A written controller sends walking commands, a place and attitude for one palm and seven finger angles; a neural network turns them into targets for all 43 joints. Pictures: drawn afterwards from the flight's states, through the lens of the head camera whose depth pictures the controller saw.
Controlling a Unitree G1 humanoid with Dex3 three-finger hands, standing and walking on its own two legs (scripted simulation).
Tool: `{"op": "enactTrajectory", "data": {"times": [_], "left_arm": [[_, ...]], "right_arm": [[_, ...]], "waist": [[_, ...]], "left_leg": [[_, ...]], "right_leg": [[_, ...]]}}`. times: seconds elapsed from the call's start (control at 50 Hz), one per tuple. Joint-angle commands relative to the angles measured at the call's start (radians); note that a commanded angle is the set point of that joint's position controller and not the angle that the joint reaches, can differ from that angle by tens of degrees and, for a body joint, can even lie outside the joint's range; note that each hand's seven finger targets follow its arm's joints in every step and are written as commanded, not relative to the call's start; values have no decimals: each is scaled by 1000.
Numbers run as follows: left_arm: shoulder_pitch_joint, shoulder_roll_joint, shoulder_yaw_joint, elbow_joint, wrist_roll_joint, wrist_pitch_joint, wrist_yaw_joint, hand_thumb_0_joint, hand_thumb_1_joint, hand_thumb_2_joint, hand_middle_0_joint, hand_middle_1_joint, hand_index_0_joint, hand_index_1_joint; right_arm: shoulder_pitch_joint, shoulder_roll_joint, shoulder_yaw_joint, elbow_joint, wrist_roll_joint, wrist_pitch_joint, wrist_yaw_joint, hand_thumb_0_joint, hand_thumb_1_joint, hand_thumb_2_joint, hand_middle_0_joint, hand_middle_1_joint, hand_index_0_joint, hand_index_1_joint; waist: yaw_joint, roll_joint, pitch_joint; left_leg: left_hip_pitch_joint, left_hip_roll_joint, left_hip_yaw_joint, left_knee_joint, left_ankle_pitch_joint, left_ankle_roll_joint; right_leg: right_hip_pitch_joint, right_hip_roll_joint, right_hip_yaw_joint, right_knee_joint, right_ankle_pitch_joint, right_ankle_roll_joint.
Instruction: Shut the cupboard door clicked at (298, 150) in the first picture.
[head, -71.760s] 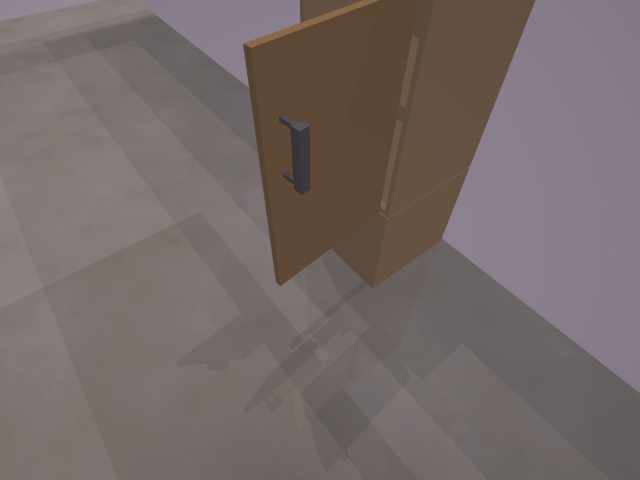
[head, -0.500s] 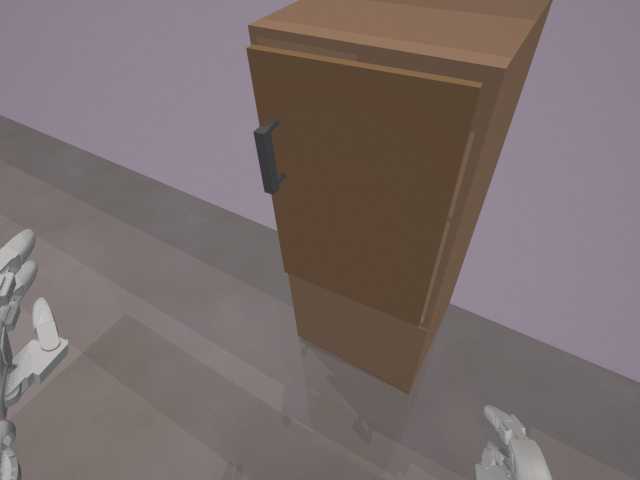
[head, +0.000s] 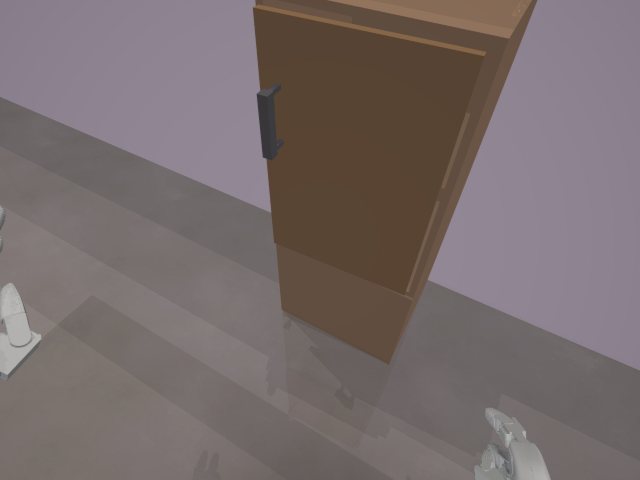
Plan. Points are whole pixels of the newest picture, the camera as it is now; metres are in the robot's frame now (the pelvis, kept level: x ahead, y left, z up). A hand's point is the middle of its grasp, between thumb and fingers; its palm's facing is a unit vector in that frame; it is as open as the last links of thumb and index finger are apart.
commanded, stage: step back with the hand held close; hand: left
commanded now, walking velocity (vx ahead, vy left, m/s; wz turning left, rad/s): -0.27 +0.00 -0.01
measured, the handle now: (273, 121) +0.73 +0.14 +0.07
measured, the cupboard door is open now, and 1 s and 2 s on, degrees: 3 3 3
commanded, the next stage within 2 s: stop stepping back and stand still in 0.86 s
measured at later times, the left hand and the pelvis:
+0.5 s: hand out of the picture +0.12 +0.28 +0.18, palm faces +0.48 -0.73 -0.49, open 7.4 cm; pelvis -0.06 -0.01 -0.01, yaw +4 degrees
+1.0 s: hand out of the picture +0.05 +0.30 +0.18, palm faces +0.43 -0.79 -0.43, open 7.4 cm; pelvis -0.14 +0.03 +0.00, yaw +2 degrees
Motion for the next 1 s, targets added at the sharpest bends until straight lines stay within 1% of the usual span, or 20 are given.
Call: {"op": "enactTrajectory", "data": {"times": [0.0, 0.1, 0.16, 0.2, 0.28, 0.32, 0.36, 0.42, 0.5, 0.52, 0.56, 0.58, 0.7, 0.74, 0.8, 0.84, 0.86, 0.92, 0.96, 0.98], "left_arm": [[-95, 172, 131, -212, 14, -88, 32, 0, 900, 900, -200, -300, -200, -300], [-122, 172, 126, -203, 23, -104, 31, 0, 900, 900, -200, -300, -200, -300], [-144, 187, 114, -231, 11, -105, 37, 0, 900, 900, -200, -300, -200, -300], [-127, 203, 118, -225, 3, -104, 48, 0, 900, 900, -200, -300, -200, -300], [-83, 218, 145, -233, -5, -111, 55, 0, 900, 900, -200, -300, -200, -300], [-59, 224, 178, -238, 3, -119, 54, 0, 900, 900, -200, -300, -200, -300], [-63, 225, 196, -279, 1, -131, 38, 0, 900, 900, -200, -300, -200, -300], [20, 198, 194, -187, 0, -128, 18, 0, 900, 900, -200, -300, -200, -300], [-39, 190, 146, -217, -24, -135, 7, 0, 900, 900, -200, -300, -200, -300], [-69, 213, 144, -244, -21, -143, 14, 0, 900, 900, -200, -300, -200, -300], [-157, 210, 85, -272, -22, -142, 21, 0, 900, 900, -200, -300, -200, -300], [-157, 240, 106, -276, -19, -136, 23, 0, 900, 900, -200, -300, -200, -300], [-93, 256, 135, -192, -29, -122, 16, 0, 900, 900, -200, -300, -200, -300], [-100, 251, 133, -184, -26, -127, 13, 0, 900, 900, -200, -300, -200, -300], [-101, 233, 132, -176, -35, -132, 6, 0, 900, 900, -200, -300, -200, -300], [-94, 227, 156, -207, -36, -142, -3, 0, 900, 900, -200, -300, -200, -300], [-83, 235, 162, -221, -45, -144, -8, 0, 900, 900, -200, -300, -200, -300], [-18, 213, 137, -251, -61, -132, -13, 0, 900, 900, -200, -300, -200, -300], [-31, 219, 119, -309, -53, -127, -2, 0, 900, 900, -200, -300, -200, -300], [-44, 253, 141, -322, -46, -124, 9, 0, 900, 900, -200, -300, -200, -300]], "right_arm": [[-87, -144, -60, -143, -5, -81, -19, 0, -900, -900, 200, 300, 200, 300], [-70, -140, -65, -132, -9, -105, -9, 0, -900, -900, 200, 300, 200, 300], [-61, -115, -57, -109, -16, -106, 5, 0, -900, -900, 200, 300, 200, 300], [-56, -108, -55, -91, -18, -96, 11, 0, -900, -900, 200, 300, 200, 300], [-71, -119, -56, -99, -11, -82, 3, 0, -900, -900, 200, 300, 200, 300], [-90, -139, -62, -112, -8, -91, -6, 0, -900, -900, 200, 300, 200, 300], [-99, -129, -73, -113, -15, -111, -8, 0, -900, -900, 200, 300, 200, 300], [-108, -144, -87, -111, -16, -135, 1, 0, -900, -900, 200, 300, 200, 300], [-103, -119, -63, -55, -30, -142, 14, 0, -900, -900, 200, 300, 200, 300], [-86, -102, -63, -37, -33, -137, 17, 0, -900, -900, 200, 300, 200, 300], [-102, -86, -65, -32, -4, -145, 8, 0, -900, -900, 200, 300, 200, 300], [-121, -90, -68, -46, 1, -141, 2, 0, -900, -900, 200, 300, 200, 300], [-150, -90, -50, -66, -12, -99, -8, 0, -900, -900, 200, 300, 200, 300], [-139, -94, -49, -68, -15, -95, -9, 0, -900, -900, 200, 300, 200, 300], [-129, -118, -57, -83, -14, -101, -6, 0, -900, -900, 200, 300, 200, 300], [-138, -139, -74, -92, -25, -109, -1, 0, -900, -900, 200, 300, 200, 300], [-126, -125, -79, -89, -35, -108, 4, 0, -900, -900, 200, 300, 200, 300], [-118, -102, -82, -92, -26, -115, 27, 0, -900, -900, 200, 300, 200, 300], [-91, -94, -75, -79, -22, -112, 34, 0, -900, -900, 200, 300, 200, 300], [-71, -92, -72, -63, -26, -111, 32, 0, -900, -900, 200, 300, 200, 300]], "waist": [[3, 147, -63], [-3, 62, -37], [-10, -59, -33], [-16, -86, -61], [-21, 27, -73], [-11, 189, -88], [6, 249, -152], [10, 204, -116], [-4, 119, -67], [-14, 69, -132], [-19, -81, -266], [-14, -93, -261], [-21, 36, -11], [-24, 56, 30], [-19, 148, 5], [3, 299, -112], [10, 264, -168], [18, 205, -260], [-3, 90, -223], [-17, -21, -186]], "left_leg": [[-400, 148, -171, -325, -431, 56], [-385, 92, -130, -188, -475, 40], [-163, 19, -78, -17, -307, -14], [-46, 2, -59, 45, -238, -27], [-91, 52, -132, -117, -311, -3], [-318, 175, -280, -358, -479, 46], [-359, 272, -353, -429, -413, 78], [-370, 281, -287, -384, -453, 88], [-127, 181, -189, -264, -220, 10], [22, 137, -123, -156, -26, -21], [245, 55, 0, -22, 219, -57], [273, 47, 2, -11, 214, -51], [223, 45, -64, -30, -80, -68], [216, 58, -106, -71, -115, -73], [78, 136, -212, -316, -278, -45], [-139, 271, -351, -582, -499, -22], [-114, 287, -323, -580, -440, -43], [41, 207, -132, -419, -255, -77], [201, 91, 8, -172, -142, -105], [328, 27, 53, 29, -94, -120]], "right_leg": [[370, 33, 74, 96, 7, -3], [257, -10, 180, -5, -138, -31], [-6, -117, 277, -195, -297, -87], [-103, -152, 262, -254, -334, -98], [-66, -61, 144, -160, -326, -49], [176, 56, 66, 102, -196, -12], [293, 120, 45, 302, -99, 0], [311, 129, 73, 253, -167, -10], [127, 49, 146, -99, -84, -57], [51, -42, 249, -148, 65, -85], [3, -98, 247, -152, 404, -25], [-20, -96, 227, -158, 398, -8], [-282, -52, 206, -291, -292, -73], [-319, -26, 170, -284, -361, -80], [-133, 91, 86, -154, -345, -49], [213, 177, 33, 113, -271, -42], [247, 170, 33, 148, -295, -56], [194, 119, 33, -1, -302, -84], [-20, 10, 119, -213, -318, -118], [-236, -94, 204, -335, -403, -145]]}}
